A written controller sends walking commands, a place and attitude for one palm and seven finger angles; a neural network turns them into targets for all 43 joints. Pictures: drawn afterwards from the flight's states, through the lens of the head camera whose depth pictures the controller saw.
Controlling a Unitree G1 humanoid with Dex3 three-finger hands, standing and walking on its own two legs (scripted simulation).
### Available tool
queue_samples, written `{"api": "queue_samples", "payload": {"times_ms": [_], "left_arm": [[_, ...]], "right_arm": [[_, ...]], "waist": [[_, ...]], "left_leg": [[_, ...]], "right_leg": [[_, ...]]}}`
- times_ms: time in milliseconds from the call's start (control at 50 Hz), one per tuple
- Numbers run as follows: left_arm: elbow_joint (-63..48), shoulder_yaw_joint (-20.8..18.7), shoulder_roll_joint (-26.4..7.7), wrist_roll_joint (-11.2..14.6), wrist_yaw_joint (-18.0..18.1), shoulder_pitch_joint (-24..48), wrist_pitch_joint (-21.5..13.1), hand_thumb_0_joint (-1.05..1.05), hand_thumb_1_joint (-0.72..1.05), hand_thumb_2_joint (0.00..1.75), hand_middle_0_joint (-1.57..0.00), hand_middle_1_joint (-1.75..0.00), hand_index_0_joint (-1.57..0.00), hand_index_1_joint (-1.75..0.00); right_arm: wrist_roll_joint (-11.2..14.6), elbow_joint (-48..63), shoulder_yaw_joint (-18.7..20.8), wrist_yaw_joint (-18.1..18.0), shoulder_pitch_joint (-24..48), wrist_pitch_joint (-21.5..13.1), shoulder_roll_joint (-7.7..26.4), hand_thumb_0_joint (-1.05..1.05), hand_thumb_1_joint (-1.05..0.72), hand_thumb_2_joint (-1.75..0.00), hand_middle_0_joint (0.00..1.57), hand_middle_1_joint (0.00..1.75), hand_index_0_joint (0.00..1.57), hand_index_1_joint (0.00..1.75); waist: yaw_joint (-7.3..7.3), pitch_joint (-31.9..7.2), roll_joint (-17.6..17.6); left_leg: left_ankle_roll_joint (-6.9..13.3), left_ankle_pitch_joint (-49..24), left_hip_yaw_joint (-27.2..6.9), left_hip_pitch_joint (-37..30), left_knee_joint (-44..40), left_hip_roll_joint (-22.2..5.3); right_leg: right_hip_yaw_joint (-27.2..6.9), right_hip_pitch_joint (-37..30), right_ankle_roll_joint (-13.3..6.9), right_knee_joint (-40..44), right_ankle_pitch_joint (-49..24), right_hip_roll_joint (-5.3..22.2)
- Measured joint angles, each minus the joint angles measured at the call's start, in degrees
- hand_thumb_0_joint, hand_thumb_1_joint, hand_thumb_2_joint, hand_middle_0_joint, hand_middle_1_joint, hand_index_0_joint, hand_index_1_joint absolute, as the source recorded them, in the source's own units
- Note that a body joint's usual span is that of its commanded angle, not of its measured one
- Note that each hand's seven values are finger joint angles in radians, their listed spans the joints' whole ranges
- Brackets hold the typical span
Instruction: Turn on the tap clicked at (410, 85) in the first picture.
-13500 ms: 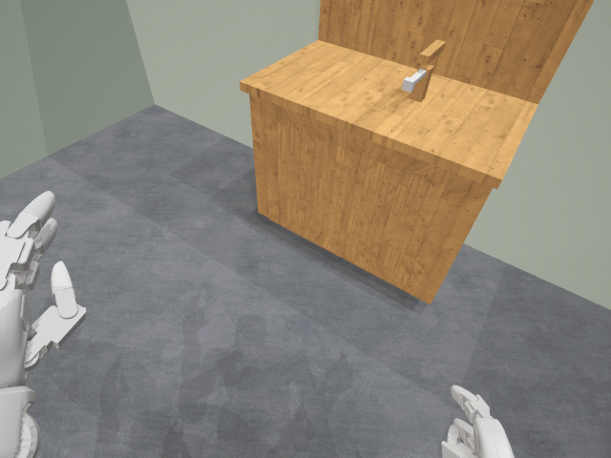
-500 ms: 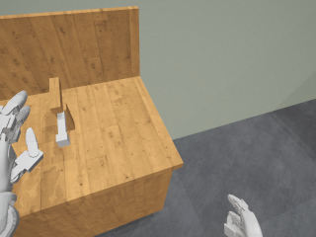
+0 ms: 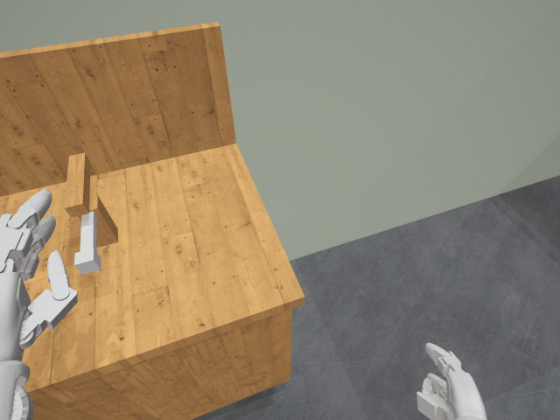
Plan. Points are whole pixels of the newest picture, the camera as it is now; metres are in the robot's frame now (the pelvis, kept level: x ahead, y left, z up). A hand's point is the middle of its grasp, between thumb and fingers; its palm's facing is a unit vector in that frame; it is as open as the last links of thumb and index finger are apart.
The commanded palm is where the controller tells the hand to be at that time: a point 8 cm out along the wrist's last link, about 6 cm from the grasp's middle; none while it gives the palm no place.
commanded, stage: come to a stop and stand still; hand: left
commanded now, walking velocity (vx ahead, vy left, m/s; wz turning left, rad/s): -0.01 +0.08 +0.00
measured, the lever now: (88, 261) +0.33 +0.34 +0.02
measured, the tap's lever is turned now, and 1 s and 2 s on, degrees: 0 0 0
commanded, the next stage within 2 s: look again from close up in 1.02 s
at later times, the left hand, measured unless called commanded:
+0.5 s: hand (10, 311) +0.19 +0.29 +0.16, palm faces +0.35 -0.87 -0.35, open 7.4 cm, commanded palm +0.14 +0.33 +0.17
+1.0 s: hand out of the picture +0.20 +0.33 +0.15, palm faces +0.31 -0.86 -0.40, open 7.4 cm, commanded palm +0.15 +0.37 +0.17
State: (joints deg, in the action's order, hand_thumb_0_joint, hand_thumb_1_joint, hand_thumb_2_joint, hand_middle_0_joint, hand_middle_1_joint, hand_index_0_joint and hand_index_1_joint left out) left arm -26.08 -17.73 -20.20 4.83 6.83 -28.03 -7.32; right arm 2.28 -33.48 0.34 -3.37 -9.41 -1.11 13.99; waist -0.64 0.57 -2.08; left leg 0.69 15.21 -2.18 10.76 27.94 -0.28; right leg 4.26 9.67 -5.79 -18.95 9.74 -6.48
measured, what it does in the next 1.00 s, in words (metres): shifts its weight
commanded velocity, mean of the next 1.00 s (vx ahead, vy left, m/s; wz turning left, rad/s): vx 0.00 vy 0.00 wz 0.00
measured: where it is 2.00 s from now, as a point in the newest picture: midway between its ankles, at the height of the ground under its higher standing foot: outside the picture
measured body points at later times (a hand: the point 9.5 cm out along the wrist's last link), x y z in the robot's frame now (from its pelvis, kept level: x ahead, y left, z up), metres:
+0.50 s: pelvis -0.02 +0.05 +0.00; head -0.03 +0.06 +0.45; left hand +0.16 +0.33 +0.18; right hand +0.15 -0.18 -0.07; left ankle -0.03 +0.13 -0.74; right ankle +0.01 -0.04 -0.74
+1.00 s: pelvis -0.01 +0.09 +0.00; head +0.01 +0.11 +0.45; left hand +0.18 +0.37 +0.18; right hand +0.16 -0.13 -0.08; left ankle -0.03 +0.13 -0.74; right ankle +0.01 -0.04 -0.74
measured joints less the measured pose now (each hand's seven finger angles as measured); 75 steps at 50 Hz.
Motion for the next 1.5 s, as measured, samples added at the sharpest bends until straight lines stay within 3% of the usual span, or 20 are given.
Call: {"api": "queue_samples", "payload": {"times_ms": [100,220,520,760,1120,1140,1160,1200,1260,1340,1380,1420,1500], "left_arm": [[0.0,0.7,0.5,-0.2,0.3,0.7,0.1,0.02,0.89,0.90,-0.21,-0.31,-0.21,-0.30],[-1.6,1.1,0.3,-0.4,0.4,1.1,0.4,0.02,0.89,0.90,-0.21,-0.31,-0.21,-0.30],[-0.8,0.5,-0.8,-1.3,-0.1,1.3,0.7,0.02,0.89,0.90,-0.21,-0.31,-0.21,-0.30],[-2.0,-0.1,-1.1,-2.0,-0.8,1.9,-1.1,0.02,0.90,0.90,-0.21,-0.31,-0.21,-0.30],[-3.8,-0.6,-1.9,-1.6,-1.4,0.6,-0.8,0.02,0.89,0.90,-0.21,-0.31,-0.21,-0.30],[-3.1,-1.4,-4.0,-4.5,-2.6,4.0,-0.8,0.02,0.89,0.90,-0.21,-0.31,-0.21,-0.30],[0.0,-2.8,-6.9,-5.7,-3.8,9.3,-2.9,0.02,0.89,0.90,-0.22,-0.31,-0.21,-0.30],[5.9,-6.8,-10.1,-4.7,-3.8,16.7,-5.9,0.02,0.89,0.90,-0.22,-0.31,-0.22,-0.30],[8.4,-10.2,-7.9,-1.9,-2.5,17.5,-6.3,0.02,0.89,0.90,-0.21,-0.31,-0.21,-0.30],[2.6,-3.7,-0.3,-1.3,-2.6,7.6,-6.7,0.02,0.90,0.90,-0.20,-0.30,-0.20,-0.30],[0.5,0.4,1.2,-1.8,-3.4,2.9,-7.2,0.02,0.90,0.90,-0.20,-0.30,-0.20,-0.30],[0.1,1.9,0.5,-2.1,-3.9,0.5,-7.4,0.02,0.90,0.90,-0.21,-0.31,-0.21,-0.30],[2.2,-1.2,-3.1,-1.7,-3.4,2.4,-7.3,0.02,0.89,0.89,-0.22,-0.31,-0.22,-0.30]], "right_arm": [[0.1,0.5,-0.2,0.1,0.6,0.2,0.0,0.01,-0.90,-0.90,0.20,0.30,0.20,0.30],[0.0,0.4,-0.8,0.1,1.0,0.2,-0.8,0.01,-0.90,-0.90,0.20,0.30,0.20,0.30],[-0.5,0.9,-2.0,0.0,-3.0,-1.6,-2.4,0.01,-0.90,-0.90,0.20,0.30,0.20,0.30],[-1.3,0.8,-1.7,0.4,-3.9,-3.1,-2.8,0.01,-0.90,-0.90,0.20,0.30,0.20,0.30],[-1.5,1.2,-1.1,0.8,-1.9,-2.2,-3.2,0.01,-0.90,-0.90,0.20,0.30,0.20,0.30],[-2.2,1.9,-0.8,0.7,-2.7,-3.3,-3.0,0.01,-0.90,-0.90,0.20,0.30,0.20,0.30],[-2.3,1.8,-0.9,0.8,-3.4,-4.7,-2.8,0.01,-0.90,-0.90,0.20,0.30,0.20,0.30],[-2.5,0.6,-1.9,1.7,-2.5,-5.8,-3.0,0.01,-0.90,-0.90,0.20,0.30,0.20,0.30],[-2.1,1.3,-1.9,3.9,-1.6,-6.6,-2.9,0.01,-0.90,-0.90,0.20,0.30,0.20,0.30],[-1.7,2.2,-0.8,5.3,-2.2,-7.1,-1.7,0.01,-0.90,-0.90,0.20,0.30,0.20,0.30],[-1.6,1.8,-0.7,4.8,-2.6,-6.7,-1.7,0.01,-0.90,-0.90,0.20,0.30,0.20,0.30],[-1.6,1.2,-0.9,3.8,-3.1,-6.3,-2.2,0.01,-0.90,-0.90,0.20,0.30,0.20,0.30],[-1.5,0.5,-1.3,1.9,-4.1,-5.6,-2.8,0.01,-0.90,-0.90,0.20,0.30,0.20,0.30]], "waist": [[-0.62,0.5,0.0],[-0.99,1.3,0.7],[-0.16,-0.9,2.4],[-0.09,0.4,2.7],[-0.60,1.5,2.8],[-1.52,1.9,2.8],[-2.43,2.1,3.1],[-3.06,2.8,4.0],[-1.83,2.9,3.7],[-0.06,2.0,1.4],[0.47,1.6,1.4],[0.57,1.4,2.4],[-0.26,1.5,4.5]], "left_leg": [[0.7,-0.3,-0.2,0.3,-0.7,0.0],[-0.5,-0.5,0.0,-0.1,-2.3,0.1],[2.9,-2.6,1.9,-1.7,-5.5,3.2],[4.8,-3.0,2.6,-2.1,-6.8,5.6],[4.6,-2.3,2.1,-2.3,-6.4,6.5],[4.7,-1.8,1.7,-1.1,-4.8,6.3],[4.9,-1.3,1.1,0.5,-3.1,6.2],[4.5,-1.1,0.8,1.5,-2.1,5.9],[4.0,-1.1,1.8,1.7,-1.9,5.6],[4.3,-0.2,2.7,1.4,-1.0,5.3],[4.0,0.2,2.7,1.2,-0.7,5.1],[3.6,0.3,2.4,1.1,-0.5,4.9],[3.1,0.3,1.2,1.4,0.2,4.3]], "right_leg": [[0.4,0.4,0.4,0.5,-0.8,0.1],[0.3,0.6,1.2,0.9,-1.7,0.3],[-1.6,0.3,3.5,1.5,-3.0,3.4],[-2.4,1.1,5.8,0.1,-2.0,5.8],[-1.9,1.7,6.1,-2.4,0.2,6.7],[-1.4,2.3,6.0,-3.1,0.5,6.6],[-0.7,3.5,5.7,-4.4,0.9,6.6],[-0.3,4.4,5.2,-5.2,1.1,6.3],[-1.2,5.5,4.8,-6.5,1.3,6.0],[-2.1,5.4,4.9,-7.2,1.8,5.6],[-2.1,5.1,4.8,-7.4,2.0,5.4],[-1.7,4.9,4.4,-7.6,2.3,5.2],[-0.5,4.4,3.5,-7.1,2.1,4.6]]}}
